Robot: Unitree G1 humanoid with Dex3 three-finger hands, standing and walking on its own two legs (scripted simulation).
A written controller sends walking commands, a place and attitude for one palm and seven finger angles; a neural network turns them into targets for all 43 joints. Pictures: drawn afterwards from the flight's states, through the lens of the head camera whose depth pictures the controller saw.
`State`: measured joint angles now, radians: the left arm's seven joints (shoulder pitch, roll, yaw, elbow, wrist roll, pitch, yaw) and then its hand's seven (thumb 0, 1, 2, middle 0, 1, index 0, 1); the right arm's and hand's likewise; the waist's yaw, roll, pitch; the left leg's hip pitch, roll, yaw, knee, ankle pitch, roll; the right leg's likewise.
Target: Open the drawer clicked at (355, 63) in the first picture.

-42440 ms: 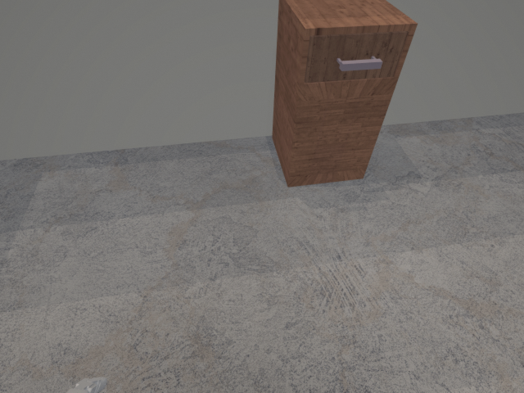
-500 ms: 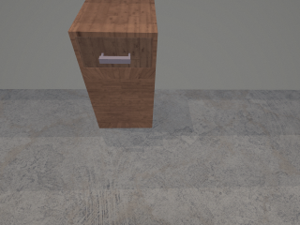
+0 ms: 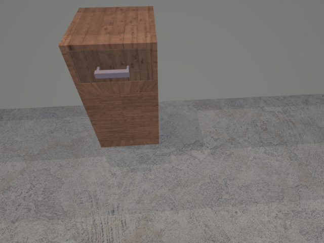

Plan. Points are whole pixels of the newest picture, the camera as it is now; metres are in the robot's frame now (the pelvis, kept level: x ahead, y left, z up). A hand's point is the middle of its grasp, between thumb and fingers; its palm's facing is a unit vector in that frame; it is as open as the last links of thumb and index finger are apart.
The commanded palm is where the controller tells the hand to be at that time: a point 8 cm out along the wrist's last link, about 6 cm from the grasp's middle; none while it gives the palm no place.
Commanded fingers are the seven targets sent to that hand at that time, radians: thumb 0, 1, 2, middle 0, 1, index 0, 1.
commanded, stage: look to check the result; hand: left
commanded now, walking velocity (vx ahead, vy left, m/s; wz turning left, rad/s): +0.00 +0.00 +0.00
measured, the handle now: (112, 70) +0.86 +0.27 -0.08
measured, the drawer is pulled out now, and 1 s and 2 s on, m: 0.00 0.00 0.00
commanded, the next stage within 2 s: turn to face it in 0.58 s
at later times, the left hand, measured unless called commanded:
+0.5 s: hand out of the picture +0.08 +0.23 -0.16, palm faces -0.03 -0.94 -0.34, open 7.3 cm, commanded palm none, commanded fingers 0.00 0.90 0.90 -0.20 -0.30 -0.20 -0.30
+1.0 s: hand out of the picture +0.08 +0.22 -0.16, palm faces +0.00 -0.95 -0.31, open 7.3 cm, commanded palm none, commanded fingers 0.00 0.90 0.90 -0.20 -0.30 -0.20 -0.30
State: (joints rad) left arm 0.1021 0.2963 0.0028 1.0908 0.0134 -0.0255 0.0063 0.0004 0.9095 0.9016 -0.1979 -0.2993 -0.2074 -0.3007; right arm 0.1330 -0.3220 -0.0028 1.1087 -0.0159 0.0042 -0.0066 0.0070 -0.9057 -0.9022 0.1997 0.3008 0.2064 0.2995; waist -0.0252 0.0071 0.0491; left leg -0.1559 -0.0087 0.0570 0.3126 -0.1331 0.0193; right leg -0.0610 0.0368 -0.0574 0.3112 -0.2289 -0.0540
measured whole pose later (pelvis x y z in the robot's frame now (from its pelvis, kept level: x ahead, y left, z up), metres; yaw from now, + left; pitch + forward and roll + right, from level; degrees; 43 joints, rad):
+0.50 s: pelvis +0.02 -0.01 +0.00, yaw -1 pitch -1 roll +1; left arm 0.15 0.30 0.01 1.12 0.01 -0.02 0.01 0.00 0.91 0.90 -0.20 -0.30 -0.21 -0.30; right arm 0.13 -0.30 0.00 1.10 -0.01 0.01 -0.02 0.01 -0.91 -0.90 0.20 0.30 0.21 0.30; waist -0.01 0.01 0.06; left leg -0.12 0.01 0.07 0.31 -0.16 0.01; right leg -0.02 0.05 -0.04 0.27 -0.24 -0.06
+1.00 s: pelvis +0.01 -0.01 +0.00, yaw +1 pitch -2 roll +1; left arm 0.13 0.29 0.01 1.09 0.01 -0.01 0.02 0.00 0.91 0.90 -0.20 -0.30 -0.21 -0.30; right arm 0.15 -0.30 0.00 1.10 -0.02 0.03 -0.02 0.01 -0.91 -0.90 0.20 0.30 0.20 0.30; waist -0.02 0.00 0.06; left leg -0.15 -0.01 0.03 0.36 -0.18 0.01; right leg -0.03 0.04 -0.08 0.32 -0.26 -0.06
